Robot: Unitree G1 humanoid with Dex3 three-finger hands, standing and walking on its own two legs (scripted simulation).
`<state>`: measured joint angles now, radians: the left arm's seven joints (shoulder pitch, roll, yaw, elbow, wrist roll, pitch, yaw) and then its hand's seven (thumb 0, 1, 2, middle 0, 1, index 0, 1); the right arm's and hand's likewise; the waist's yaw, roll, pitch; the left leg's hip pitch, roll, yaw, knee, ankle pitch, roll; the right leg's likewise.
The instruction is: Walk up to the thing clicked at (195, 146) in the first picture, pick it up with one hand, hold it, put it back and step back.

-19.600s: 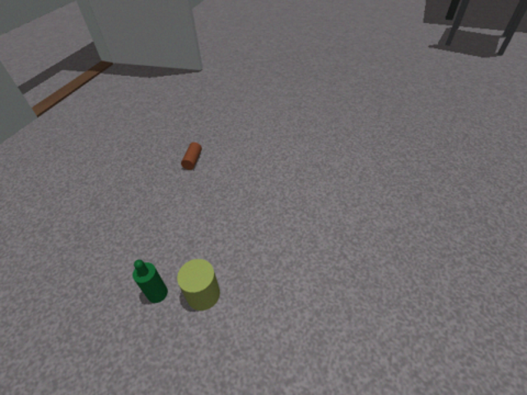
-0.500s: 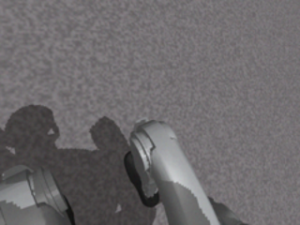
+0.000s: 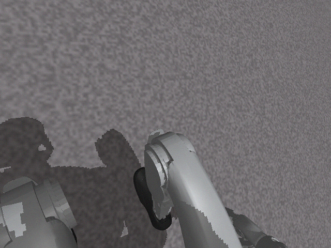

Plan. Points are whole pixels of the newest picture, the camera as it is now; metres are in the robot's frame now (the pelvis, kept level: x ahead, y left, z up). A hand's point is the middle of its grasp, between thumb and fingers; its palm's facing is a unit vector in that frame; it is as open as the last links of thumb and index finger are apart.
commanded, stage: rest palm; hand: left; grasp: from above
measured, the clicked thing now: out of the picture +0.47 +0.34 -0.27
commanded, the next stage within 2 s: close in 0.38 s
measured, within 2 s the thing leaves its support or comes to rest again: neither
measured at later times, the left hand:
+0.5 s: hand out of the picture +0.46 +0.33 -0.25, palm faces -0.45 -0.15 -0.88, open 13.6 cm
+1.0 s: hand out of the picture +0.45 +0.33 -0.25, palm faces -0.45 -0.13 -0.88, open 12.6 cm
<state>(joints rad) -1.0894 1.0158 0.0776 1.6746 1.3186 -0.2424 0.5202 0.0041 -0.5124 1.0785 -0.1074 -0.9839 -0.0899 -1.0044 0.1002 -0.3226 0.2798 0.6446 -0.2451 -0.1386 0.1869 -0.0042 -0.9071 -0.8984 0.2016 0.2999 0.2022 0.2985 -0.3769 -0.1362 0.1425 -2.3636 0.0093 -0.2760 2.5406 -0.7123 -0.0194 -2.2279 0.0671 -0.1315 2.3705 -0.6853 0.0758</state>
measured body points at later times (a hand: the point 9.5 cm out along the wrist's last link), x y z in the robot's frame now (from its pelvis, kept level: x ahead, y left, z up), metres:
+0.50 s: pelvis +0.00 +0.00 +0.00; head +0.28 +0.13 +0.32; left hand +0.48 +0.33 -0.20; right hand +0.05 -0.25 -0.06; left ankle +0.06 +0.13 -0.27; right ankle +0.11 -0.13 -0.27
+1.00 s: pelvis +0.00 +0.00 +0.00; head +0.27 +0.13 +0.33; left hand +0.47 +0.33 -0.20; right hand +0.06 -0.25 -0.05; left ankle +0.06 +0.13 -0.27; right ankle +0.11 -0.13 -0.27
